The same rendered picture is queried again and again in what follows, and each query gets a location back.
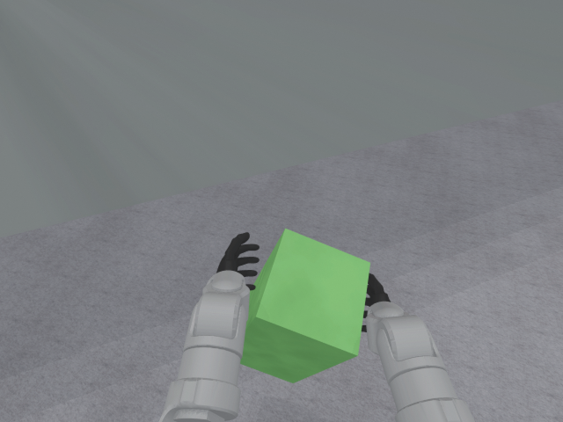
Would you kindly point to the robot left hand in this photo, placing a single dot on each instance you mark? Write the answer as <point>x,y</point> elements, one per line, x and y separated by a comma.
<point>231,261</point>

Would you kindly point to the robot left forearm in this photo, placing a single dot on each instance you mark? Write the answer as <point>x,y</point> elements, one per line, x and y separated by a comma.
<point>207,389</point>

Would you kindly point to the carton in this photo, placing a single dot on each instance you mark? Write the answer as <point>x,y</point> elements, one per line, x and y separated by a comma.
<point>306,312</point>

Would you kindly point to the robot right hand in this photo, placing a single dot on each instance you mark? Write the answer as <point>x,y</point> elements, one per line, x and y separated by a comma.
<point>376,294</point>

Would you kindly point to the robot right forearm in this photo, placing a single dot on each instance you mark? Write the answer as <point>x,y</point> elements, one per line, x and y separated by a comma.
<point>414,370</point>

